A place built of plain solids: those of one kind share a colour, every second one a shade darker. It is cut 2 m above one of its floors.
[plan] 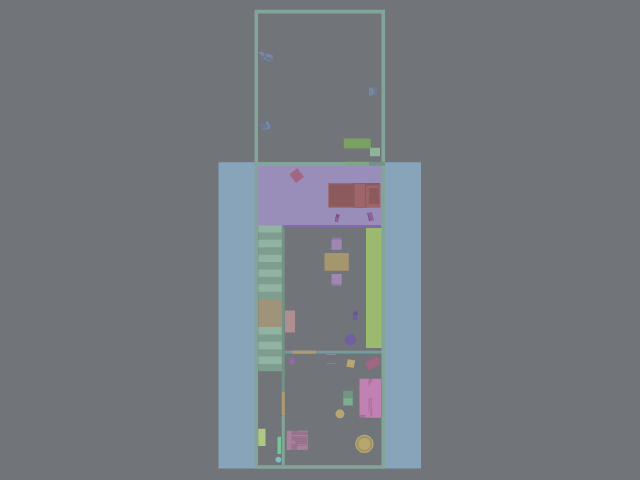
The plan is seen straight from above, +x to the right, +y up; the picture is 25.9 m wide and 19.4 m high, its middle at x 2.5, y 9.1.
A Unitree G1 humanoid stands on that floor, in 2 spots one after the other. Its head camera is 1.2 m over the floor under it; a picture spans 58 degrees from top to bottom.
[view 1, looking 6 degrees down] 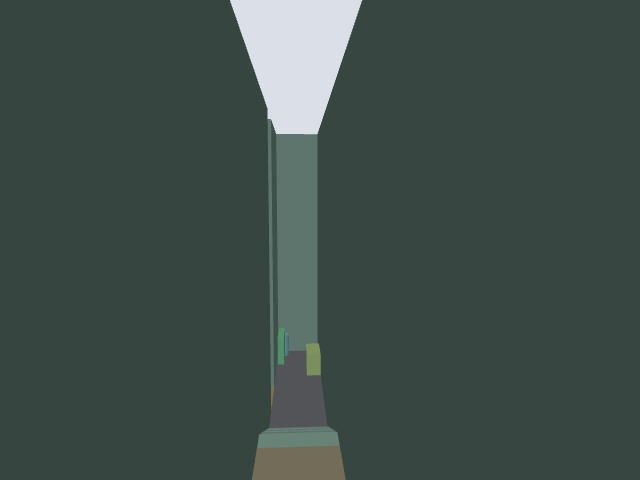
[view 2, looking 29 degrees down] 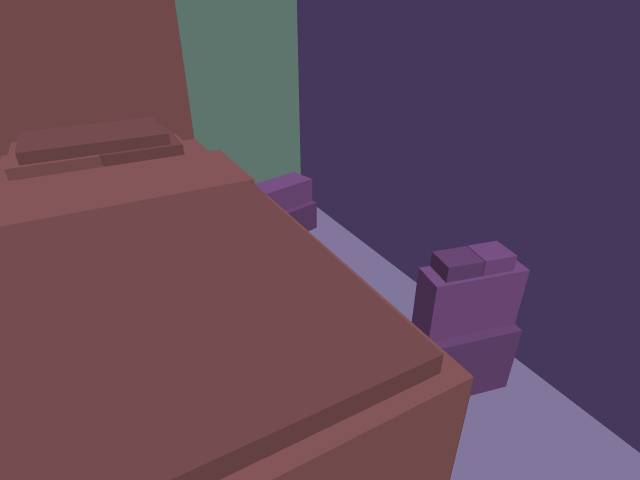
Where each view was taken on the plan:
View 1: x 0.48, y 10.30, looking -93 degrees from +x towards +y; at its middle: wall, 9.20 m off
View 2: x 2.45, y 10.95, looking -29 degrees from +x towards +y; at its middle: upper_floor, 2.48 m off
